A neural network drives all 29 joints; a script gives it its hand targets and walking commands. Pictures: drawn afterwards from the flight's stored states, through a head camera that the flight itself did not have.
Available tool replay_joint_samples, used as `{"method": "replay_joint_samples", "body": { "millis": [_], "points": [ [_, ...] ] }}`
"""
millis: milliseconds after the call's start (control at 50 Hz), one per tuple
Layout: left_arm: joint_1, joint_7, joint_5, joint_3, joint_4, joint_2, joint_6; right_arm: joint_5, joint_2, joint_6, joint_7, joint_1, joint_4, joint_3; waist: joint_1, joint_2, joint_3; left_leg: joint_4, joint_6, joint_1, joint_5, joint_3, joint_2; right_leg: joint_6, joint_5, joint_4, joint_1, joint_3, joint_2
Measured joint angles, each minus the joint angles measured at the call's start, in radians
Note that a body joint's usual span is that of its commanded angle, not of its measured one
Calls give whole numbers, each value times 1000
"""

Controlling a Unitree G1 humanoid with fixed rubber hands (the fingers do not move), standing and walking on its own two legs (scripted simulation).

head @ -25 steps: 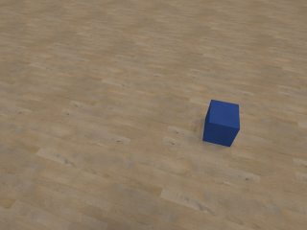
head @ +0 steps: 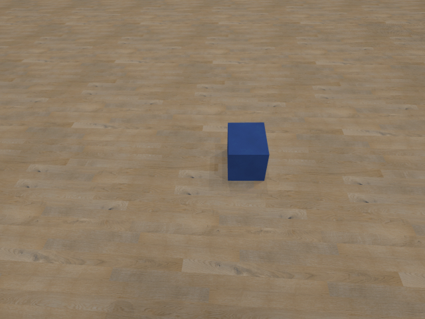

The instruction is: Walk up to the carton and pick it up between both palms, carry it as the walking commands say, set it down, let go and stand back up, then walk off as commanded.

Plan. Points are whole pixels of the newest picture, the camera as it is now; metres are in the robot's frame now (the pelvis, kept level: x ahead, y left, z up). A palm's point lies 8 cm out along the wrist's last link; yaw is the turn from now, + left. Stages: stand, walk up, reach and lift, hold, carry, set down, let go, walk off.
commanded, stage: walk up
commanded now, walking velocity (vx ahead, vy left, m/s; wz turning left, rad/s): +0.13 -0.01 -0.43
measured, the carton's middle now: (245, 151) +1.17 -0.19 -0.66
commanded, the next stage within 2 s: none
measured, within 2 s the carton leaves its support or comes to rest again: neither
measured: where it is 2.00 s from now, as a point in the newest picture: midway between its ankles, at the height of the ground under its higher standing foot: (264, 242)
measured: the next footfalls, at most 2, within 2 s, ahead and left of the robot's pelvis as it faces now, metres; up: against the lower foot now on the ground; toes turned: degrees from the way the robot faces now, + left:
left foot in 0.28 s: +0.11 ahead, +0.13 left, +0.00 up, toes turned -4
right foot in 0.80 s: +0.25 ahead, -0.22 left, +0.00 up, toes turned -11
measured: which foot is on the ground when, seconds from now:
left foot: up 0.00-0.26, down 0.28-0.80, up 0.82-1.00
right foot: down 0.00-0.26, up 0.28-0.78, down 0.80-1.00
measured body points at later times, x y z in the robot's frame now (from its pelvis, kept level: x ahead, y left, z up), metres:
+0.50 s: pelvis +0.11 +0.02 +0.00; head +0.14 +0.07 +0.45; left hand +0.21 +0.27 -0.16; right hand +0.07 -0.25 -0.11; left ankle +0.07 +0.13 -0.74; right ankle +0.08 -0.15 -0.65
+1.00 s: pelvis +0.23 -0.14 +0.00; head +0.24 -0.15 +0.45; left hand +0.28 +0.12 -0.14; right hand +0.27 -0.42 -0.13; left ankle +0.20 +0.00 -0.65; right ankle +0.21 -0.21 -0.74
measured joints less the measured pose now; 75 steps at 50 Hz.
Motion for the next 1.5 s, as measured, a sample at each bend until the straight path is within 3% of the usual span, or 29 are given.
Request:
{"method": "replay_joint_samples", "body": {
  "millis": [140, 240, 280, 340, 400, 460, 540, 640, 780, 820, 860, 900, 940, 1020, 1140, 1220, 1320, 1360, 1400, 1420, 1440, 1480, 1500],
  "points": [
    [82, -6, 4, 6, 18, 9, -21, 14, 26, -17, 18, -39, -14, 5, 37, -33, -21, -246, -19, 80, -10, -6, -45, -4, 23, -90, 55, 64, 17],
    [143, -9, 4, 20, 22, 28, -23, 26, 33, -45, 11, -85, -47, 8, 65, -66, -14, -478, -12, 177, 6, -8, -84, 24, -20, -49, 59, 125, 11],
    [163, -8, -1, 23, 11, 37, -24, 22, 30, -61, -3, -89, -65, 13, 58, -64, -9, -605, 12, 248, 98, 6, -75, 33, -98, 66, 26, 130, 19],
    [133, -4, 4, 21, -10, 50, -21, 15, 36, -70, -16, -55, -57, 24, 48, -83, 2, -571, 51, 270, 83, 36, -70, 55, -265, 381, -94, 75, 2],
    [66, -27, 28, 19, -39, 71, -10, 20, 39, -67, -25, 31, -26, 21, 25, -83, 9, -592, 47, 308, 59, 12, -45, 86, -204, 588, -191, 16, -18],
    [15, -53, 16, 18, -48, 74, -2, 14, 34, -55, -19, 119, 26, 14, 13, -87, 10, -614, 34, 342, 50, -3, -24, 98, -86, 676, -264, 17, -49],
    [-26, -55, 13, 1, -37, 62, 18, 14, 39, -65, -22, 164, 45, 22, -25, -87, 36, -645, 18, 392, 39, 18, 1, 97, -27, 590, -296, 6, -80],
    [-133, -64, 22, -24, -61, 53, 31, -1, 65, -54, -34, 267, 78, 16, -84, -74, 64, -643, -16, 392, 21, -25, 27, 92, -5, 485, -318, -52, -100],
    [-230, -70, 8, -49, -119, 25, 23, 2, 29, -26, -33, 357, 107, -14, -124, -27, 72, -623, -93, 415, -36, -71, 70, 61, 5, 136, -169, -85, -84],
    [-223, -61, 2, -43, -108, 20, -1, -5, 7, -23, -24, 342, 92, -14, -110, -3, 76, -429, -58, 351, -148, -78, 95, 40, 8, 119, -138, -101, -63],
    [-177, -49, -6, -41, -75, 22, -19, -7, -3, -22, -15, 284, 68, -15, -98, 4, 68, -122, -8, 228, -189, -92, 75, 21, -26, 149, -128, -114, -49],
    [-107, -39, -10, -34, -36, 27, -30, -4, -7, -32, 3, 218, 38, -18, -79, -3, 39, 64, 26, 121, -103, -66, 56, 8, -28, 95, -77, -124, -40],
    [-40, -29, -10, -27, -2, 32, -45, -3, -12, -42, 21, 151, 9, -22, -50, -4, 9, 122, 38, 41, -7, -31, 57, -5, -10, 10, -12, -134, -21],
    [82, -17, -9, -20, 52, 37, -80, -1, -18, -42, 43, 35, -29, -27, 7, -8, -31, 121, 38, -76, 130, -1, 60, -28, -1, -107, 97, -144, 15],
    [231, -6, -13, -35, 110, 10, -103, 3, 8, -26, 62, -110, -56, -14, 71, -17, -30, -31, 0, -170, 250, -8, 55, -45, -38, -197, 231, -136, 49],
    [292, 0, -12, -53, 144, -21, -111, 15, 35, -24, 66, -193, -67, 5, 103, -25, 1, -188, -7, -172, 269, 16, 27, -38, -70, -252, 323, -124, 44],
    [348, 14, -4, -70, 179, -48, -115, 30, 70, -34, 61, -281, -68, 30, 130, -42, 50, -361, 25, -114, 244, 86, -46, -15, -146, -268, 420, -111, 5],
    [364, 21, -2, -70, 189, -53, -112, 30, 81, -43, 55, -299, -61, 38, 130, -47, 67, -421, 44, -65, 211, 116, -85, -1, -190, -227, 442, -114, -13],
    [379, 29, -10, -64, 203, -58, -106, 23, 90, -61, 47, -289, -46, 41, 117, -40, 75, -498, 71, 28, 242, 140, -116, 15, -230, -72, 420, -123, -25],
    [392, 32, -19, -62, 206, -64, -104, 15, 92, -74, 43, -270, -43, 42, 107, -28, 70, -535, 111, 84, 277, 141, -111, 21, -215, 96, 362, -126, -28],
    [382, 34, -26, -58, 205, -65, -100, 10, 96, -85, 38, -246, -40, 38, 87, -34, 74, -514, 140, 96, 221, 140, -117, 29, -221, 312, 275, -106, -38],
    [324, 34, -29, -41, 189, -59, -89, 21, 84, -90, 29, -169, -13, 28, 62, -42, 87, -484, 153, 127, 140, 131, -123, 56, -215, 649, 111, -50, -42],
    [288, 33, -26, -36, 177, -54, -85, 24, 74, -88, 24, -126, 11, 23, 52, -41, 89, -499, 148, 155, 126, 124, -122, 65, -193, 739, 41, -39, -48]
  ]
}}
